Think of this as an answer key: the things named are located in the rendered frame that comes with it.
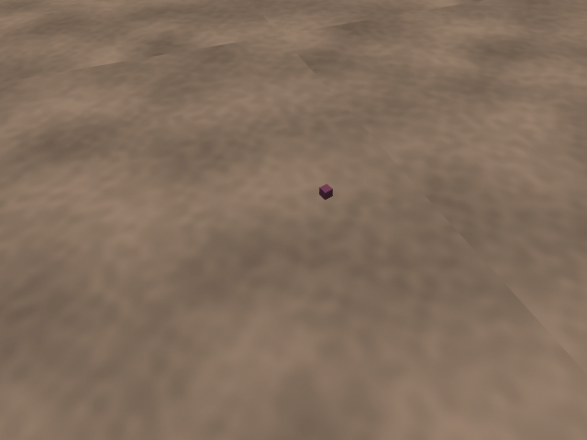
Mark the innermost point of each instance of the cube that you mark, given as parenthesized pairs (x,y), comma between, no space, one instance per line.
(325,191)

